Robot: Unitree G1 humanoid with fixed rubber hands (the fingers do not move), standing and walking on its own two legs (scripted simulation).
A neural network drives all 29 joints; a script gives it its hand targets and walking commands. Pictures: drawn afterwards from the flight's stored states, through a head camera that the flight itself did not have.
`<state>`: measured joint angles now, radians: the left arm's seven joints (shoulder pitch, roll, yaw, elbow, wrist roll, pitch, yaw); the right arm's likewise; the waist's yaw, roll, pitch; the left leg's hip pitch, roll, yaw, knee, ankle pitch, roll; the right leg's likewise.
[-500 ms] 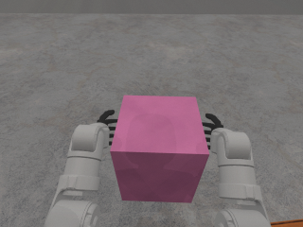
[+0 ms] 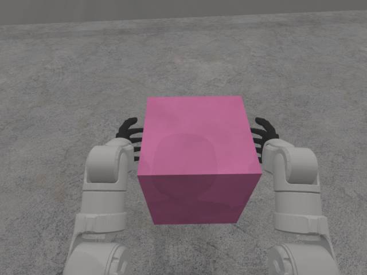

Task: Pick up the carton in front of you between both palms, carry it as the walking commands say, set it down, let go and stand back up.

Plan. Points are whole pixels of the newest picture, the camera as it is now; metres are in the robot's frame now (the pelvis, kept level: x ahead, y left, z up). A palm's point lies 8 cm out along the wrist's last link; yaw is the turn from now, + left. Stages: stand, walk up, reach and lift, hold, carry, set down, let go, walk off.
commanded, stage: carry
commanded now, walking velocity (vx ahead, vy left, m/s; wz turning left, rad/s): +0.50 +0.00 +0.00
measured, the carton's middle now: (194, 164) +0.38 -0.02 +0.05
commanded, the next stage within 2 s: none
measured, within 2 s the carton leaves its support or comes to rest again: neither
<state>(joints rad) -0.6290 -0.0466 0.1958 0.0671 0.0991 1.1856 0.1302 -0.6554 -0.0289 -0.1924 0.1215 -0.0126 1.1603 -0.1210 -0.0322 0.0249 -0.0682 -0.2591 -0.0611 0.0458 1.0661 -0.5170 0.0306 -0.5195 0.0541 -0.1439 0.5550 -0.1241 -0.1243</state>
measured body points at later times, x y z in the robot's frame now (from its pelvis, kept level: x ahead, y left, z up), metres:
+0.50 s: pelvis +0.28 +0.03 +0.00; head +0.29 +0.04 +0.45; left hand +0.64 +0.19 +0.11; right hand +0.64 -0.11 +0.11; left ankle +0.38 +0.12 -0.72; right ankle +0.11 -0.05 -0.69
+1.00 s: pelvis +0.57 +0.00 +0.01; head +0.54 -0.01 +0.46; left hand +0.85 +0.14 +0.10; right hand +0.84 -0.16 +0.09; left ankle +0.41 +0.10 -0.66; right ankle +0.64 -0.09 -0.72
